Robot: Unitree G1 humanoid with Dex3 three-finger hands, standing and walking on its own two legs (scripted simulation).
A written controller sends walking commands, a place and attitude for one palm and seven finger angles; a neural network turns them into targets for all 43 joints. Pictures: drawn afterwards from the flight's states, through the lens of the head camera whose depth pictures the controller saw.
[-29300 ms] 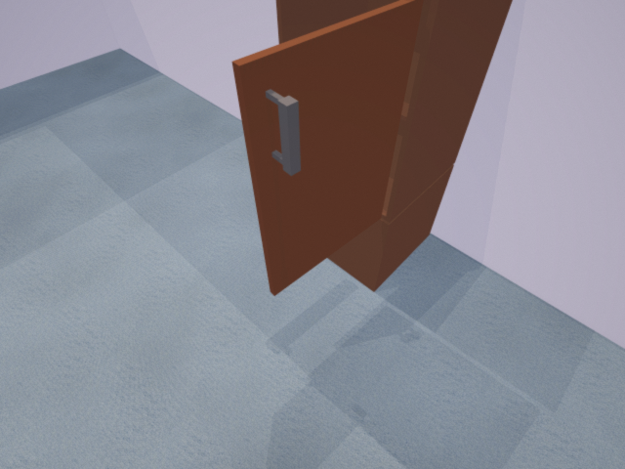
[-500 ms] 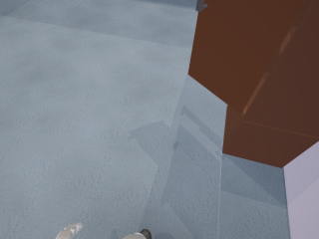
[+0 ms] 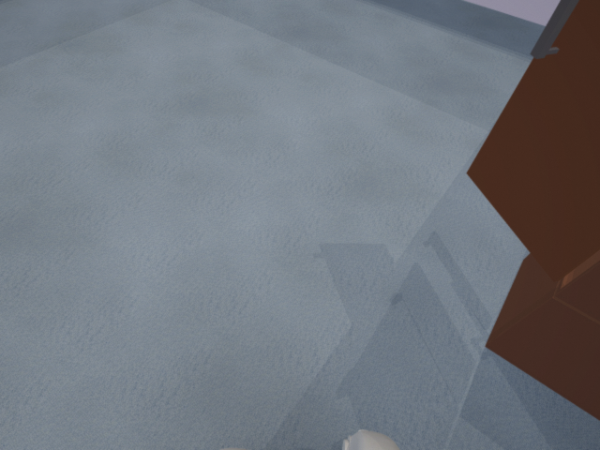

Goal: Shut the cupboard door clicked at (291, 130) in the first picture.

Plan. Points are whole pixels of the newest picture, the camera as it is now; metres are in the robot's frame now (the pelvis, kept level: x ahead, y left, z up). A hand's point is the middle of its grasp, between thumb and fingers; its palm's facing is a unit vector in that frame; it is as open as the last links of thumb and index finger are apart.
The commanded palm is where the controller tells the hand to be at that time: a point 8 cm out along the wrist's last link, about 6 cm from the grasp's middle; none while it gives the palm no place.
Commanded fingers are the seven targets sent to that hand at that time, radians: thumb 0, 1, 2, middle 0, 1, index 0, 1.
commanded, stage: walk to a spot facing it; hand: left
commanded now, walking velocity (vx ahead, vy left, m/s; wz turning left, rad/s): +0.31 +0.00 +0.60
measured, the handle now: (562, 25) +0.90 -0.50 +0.14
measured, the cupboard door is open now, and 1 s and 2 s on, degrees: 55 55 55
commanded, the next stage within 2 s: turn to face it in 1.14 s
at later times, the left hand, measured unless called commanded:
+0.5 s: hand out of the picture +0.04 +0.15 -0.15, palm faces +0.41 -0.89 -0.18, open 7.3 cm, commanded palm none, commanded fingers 0.00 0.90 0.90 -0.20 -0.30 -0.20 -0.30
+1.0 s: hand (112, 335) +0.29 +0.33 -0.14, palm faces +0.43 -0.88 -0.19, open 7.3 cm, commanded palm none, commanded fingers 0.00 0.90 0.90 -0.20 -0.30 -0.20 -0.30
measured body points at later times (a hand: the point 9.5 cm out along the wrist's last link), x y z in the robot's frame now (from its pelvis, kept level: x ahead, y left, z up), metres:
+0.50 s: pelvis +0.11 -0.01 +0.01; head +0.15 +0.01 +0.46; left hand +0.02 +0.19 -0.14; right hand +0.28 -0.21 -0.13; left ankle +0.14 +0.15 -0.68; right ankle +0.09 -0.14 -0.73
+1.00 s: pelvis +0.27 +0.11 +0.01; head +0.29 +0.12 +0.46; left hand +0.27 +0.37 -0.13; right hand +0.35 -0.12 -0.13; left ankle +0.18 +0.16 -0.73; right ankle +0.45 +0.02 -0.68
